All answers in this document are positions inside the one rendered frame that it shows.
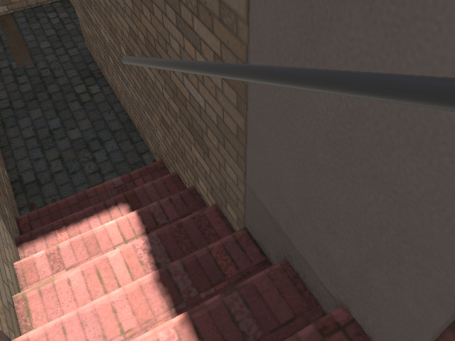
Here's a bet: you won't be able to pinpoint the stairs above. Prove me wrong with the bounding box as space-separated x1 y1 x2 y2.
12 160 372 341

